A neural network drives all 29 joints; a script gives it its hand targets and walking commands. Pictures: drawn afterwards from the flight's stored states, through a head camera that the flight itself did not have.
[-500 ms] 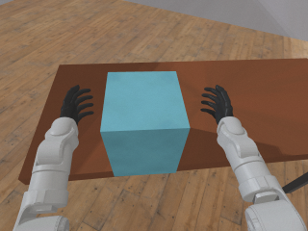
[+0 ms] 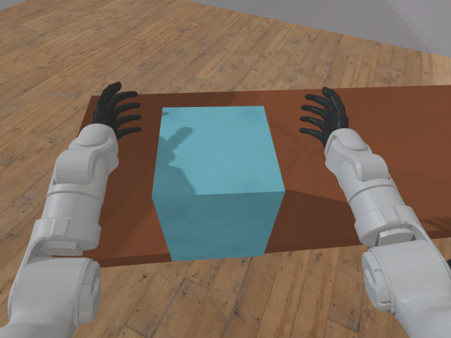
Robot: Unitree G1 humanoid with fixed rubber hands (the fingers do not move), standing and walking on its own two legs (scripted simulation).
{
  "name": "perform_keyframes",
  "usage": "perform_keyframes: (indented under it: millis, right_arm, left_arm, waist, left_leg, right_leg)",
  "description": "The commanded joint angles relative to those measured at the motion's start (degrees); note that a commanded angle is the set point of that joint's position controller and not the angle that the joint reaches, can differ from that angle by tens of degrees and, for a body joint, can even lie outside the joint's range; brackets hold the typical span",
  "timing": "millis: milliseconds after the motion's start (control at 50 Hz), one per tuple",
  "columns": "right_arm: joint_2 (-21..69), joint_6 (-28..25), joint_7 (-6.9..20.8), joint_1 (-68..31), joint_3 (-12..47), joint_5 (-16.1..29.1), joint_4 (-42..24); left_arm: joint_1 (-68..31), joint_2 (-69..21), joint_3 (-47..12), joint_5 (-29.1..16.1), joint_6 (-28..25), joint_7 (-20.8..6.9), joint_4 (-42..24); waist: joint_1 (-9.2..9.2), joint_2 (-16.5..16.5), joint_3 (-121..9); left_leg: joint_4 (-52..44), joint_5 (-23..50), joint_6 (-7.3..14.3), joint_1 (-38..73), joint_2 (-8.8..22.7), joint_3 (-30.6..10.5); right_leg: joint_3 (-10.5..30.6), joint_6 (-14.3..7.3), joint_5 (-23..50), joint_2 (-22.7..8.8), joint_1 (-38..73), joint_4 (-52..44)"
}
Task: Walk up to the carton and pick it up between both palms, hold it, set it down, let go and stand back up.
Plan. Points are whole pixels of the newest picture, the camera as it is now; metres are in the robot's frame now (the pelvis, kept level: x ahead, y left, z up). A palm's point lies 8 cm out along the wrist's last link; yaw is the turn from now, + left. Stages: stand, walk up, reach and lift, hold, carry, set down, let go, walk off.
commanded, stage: reach and lift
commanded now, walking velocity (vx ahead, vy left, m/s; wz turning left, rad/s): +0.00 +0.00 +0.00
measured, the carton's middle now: (216, 186) +0.42 +0.05 +0.01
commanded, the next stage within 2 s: none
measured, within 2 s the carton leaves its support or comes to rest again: neither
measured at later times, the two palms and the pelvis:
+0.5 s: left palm (118, 164) +0.41 +0.23 +0.08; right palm (309, 159) +0.44 -0.13 +0.08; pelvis +0.00 +0.00 +0.00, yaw +1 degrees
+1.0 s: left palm (136, 181) +0.41 +0.21 +0.03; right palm (307, 178) +0.44 -0.14 +0.03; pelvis -0.02 +0.00 -0.03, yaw +0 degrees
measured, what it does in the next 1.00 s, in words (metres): stands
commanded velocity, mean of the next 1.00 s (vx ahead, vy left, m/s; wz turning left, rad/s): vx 0.00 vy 0.00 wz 0.00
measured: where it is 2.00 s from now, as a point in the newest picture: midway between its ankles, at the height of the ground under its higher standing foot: outside the picture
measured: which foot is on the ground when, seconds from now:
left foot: down 0.00-1.00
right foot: down 0.00-1.00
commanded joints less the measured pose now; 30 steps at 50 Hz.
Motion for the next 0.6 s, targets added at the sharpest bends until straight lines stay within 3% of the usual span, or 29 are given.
perform_keyframes:
  millis: [0, 40, 80, 100, 140, 160, 180, 240, 280, 320, 340, 360, 380, 400, 460, 480, 500, 580]
  right_arm:
    - [-11.74, -2.98, 0.56, -37.01, -3.12, -0.07, -10.62]
    - [-12.09, -2.89, 0.82, -37.26, -3.42, -0.54, -7.1]
    - [-11.45, -3.01, 1.05, -39.1, -2.68, -0.55, -4.31]
    - [-11.6, -3.21, 1.04, -39.44, -2.64, -0.19, -5.59]
    - [-10.94, -3.41, 0.95, -39.95, -2.03, -0.26, -3.98]
    - [-9.95, -3.35, 1.0, -39.53, -0.8, -0.4, -1.4]
    - [-10.11, -3.71, 0.81, -38.58, -1.75, -0.8, -1.0]
    - [-7.07, -5.31, 0.75, -34.78, -0.8, -1.42, 3.56]
    - [-6.74, -7.55, 0.59, -33.39, -1.76, -2.57, 2.85]
    - [-4.79, -10.6, 0.01, -31.8, -2.39, -5.0, 0.3]
    - [-3.22, -11.34, 0.09, -30.61, -2.21, -5.82, 3.89]
    - [-4.53, -12.78, 0.2, -31.54, -3.77, -6.73, 1.23]
    - [-2.61, -13.44, 0.32, -29.64, -3.14, -7.27, 4.85]
    - [-3.77, -15.25, 0.5, -31.56, -3.69, -7.16, -0.19]
    - [-3.29, -19.1, 0.62, -33.02, -6.77, -10.71, -2.52]
    - [-1.84, -19.98, 0.58, -32.32, -6.11, -11.12, -0.59]
    - [-3.21, -21.42, 0.5, -32.9, -8.36, -12.19, -1.92]
    - [-2.34, -25.32, 0.94, -30.8, -7.52, -12.16, 5.12]
  left_arm:
    - [-33.69, 10.57, 1.62, -0.8, -3.33, 0.48, -6.68]
    - [-34.6, 10.28, 0.9, -0.83, -4.15, 0.87, -4.82]
    - [-37.03, 10.15, 0.63, -0.45, -5.34, 1.13, -2.85]
    - [-37.82, 10.44, 0.34, -0.74, -5.95, 1.2, -3.0]
    - [-37.91, 10.83, 0.89, -0.51, -6.97, 1.36, 0.18]
    - [-37.3, 9.82, 0.71, -0.57, -7.59, 1.0, 3.2]
    - [-37.24, 9.97, 1.46, 0.49, -8.44, 0.9, 1.47]
    - [-33.17, 8.12, 2.07, 2.97, -11.29, -0.64, 6.2]
    - [-32.52, 7.59, 2.96, 4.41, -14.17, -0.95, 3.51]
    - [-30.02, 6.56, 3.95, 5.54, -17.26, -1.55, 4.76]
    - [-29.07, 5.17, 4.19, 6.52, -18.94, -1.77, 8.72]
    - [-30.38, 6.27, 4.85, 6.63, -20.86, -1.75, 7.19]
    - [-29.7, 5.42, 4.11, 7.17, -22.52, -1.81, 11.46]
    - [-31.41, 5.43, 3.77, 5.94, -24.48, -1.67, 8.61]
    - [-35.39, 4.76, 2.69, 4.65, -30.77, -0.8, 9.81]
    - [-33.82, 3.95, 2.0, 4.72, -32.24, -0.66, 14.34]
    - [-36.78, 4.23, 2.11, 4.74, -34.26, -0.3, 11.05]
    - [-35.12, 2.0, 1.13, 4.02, -39.6, 0.03, 19.02]
  waist:
    - [0.01, 0.17, -37.76]
    - [-0.23, 0.86, -38.28]
    - [0.81, 1.4, -40.52]
    - [0.52, 1.61, -41.25]
    - [0.81, 0.11, -40.79]
    - [0.38, -1.35, -36.94]
    - [0.41, 1.08, -39.35]
    - [0.91, 0.22, -35.71]
    - [0.39, 2.11, -39.21]
    - [0.99, 1.15, -39.95]
    - [0.93, 0.67, -36.09]
    - [1.38, 0.32, -37.92]
    - [0.79, 0.48, -33.87]
    - [1.32, 1.13, -39.72]
    - [0.79, 2.01, -45.2]
    - [0.54, 1.95, -43.3]
    - [0.41, 4.26, -48.41]
    - [-0.23, 4.1, -49.39]
  left_leg:
    - [2.67, 28.49, -1.95, 21.28, -4.37, 2.6]
    - [2.47, 28.24, -2.06, 20.44, -4.18, 2.26]
    - [2.82, 28.5, -1.94, 19.22, -4.31, 2.65]
    - [2.52, 27.43, -1.97, 19.39, -4.57, 2.8]
    - [2.83, 28.18, -1.67, 17.87, -4.42, 2.5]
    - [2.41, 27.35, -1.32, 15.75, -4.44, 2.49]
    - [2.54, 29.28, -1.88, 16.5, -4.44, 2.64]
    - [2.09, 30.23, -1.51, 16.03, -4.41, 2.86]
    - [3.08, 33.59, -2.44, 17.92, -4.4, 3.09]
    - [3.56, 34.53, -2.45, 17.13, -4.62, 3.55]
    - [2.89, 31.87, -2.21, 14.85, -4.58, 3.53]
    - [2.56, 31.21, -2.24, 14.23, -4.56, 3.91]
    - [2.22, 28.42, -1.9, 11.99, -4.78, 4.17]
    - [2.31, 29.98, -2.37, 12.51, -4.42, 4.38]
    - [4.3, 28.77, -3.04, 11.28, -4.17, 4.46]
    - [5.23, 28.67, -2.75, 9.84, -3.98, 4.67]
    - [6.04, 29.91, -3.52, 10.4, -3.81, 4.99]
    - [9.61, 33.37, -4.83, 9.97, -3.14, 4.02]
  right_leg:
    - [-3.03, 1.13, 22.19, 4.08, 9.8, 0.82]
    - [-2.68, 1.31, 22.45, 3.92, 9.94, 1.5]
    - [-2.57, 1.15, 23.84, 3.63, 10.67, 2.06]
    - [-2.61, 1.18, 23.48, 3.79, 11.18, 2.07]
    - [-2.49, 1.75, 25.96, 3.62, 12.56, 2.56]
    - [-2.31, 1.88, 26.22, 3.4, 12.42, 2.63]
    - [-2.1, 1.83, 27.96, 3.12, 13.75, 2.8]
    - [-1.85, 1.85, 28.75, 2.89, 13.97, 2.31]
    - [-2.36, 1.54, 28.95, 3.0, 14.53, 2.7]
    - [-2.66, 1.55, 30.61, 2.87, 15.58, 3.03]
    - [-2.85, 1.5, 27.87, 2.97, 15.37, 2.97]
    - [-2.81, 1.7, 27.47, 2.71, 15.31, 3.03]
    - [-2.56, 1.55, 24.66, 2.64, 14.65, 2.81]
    - [-2.87, 1.25, 25.07, 2.69, 14.9, 2.93]
    - [-3.42, 0.81, 21.71, 2.8, 11.33, 4.03]
    - [-2.99, 0.7, 22.36, 2.26, 10.47, 4.57]
    - [-3.65, 0.43, 22.81, 2.55, 9.66, 5.54]
    - [-4.35, -0.08, 23.83, 2.68, 4.96, 8.01]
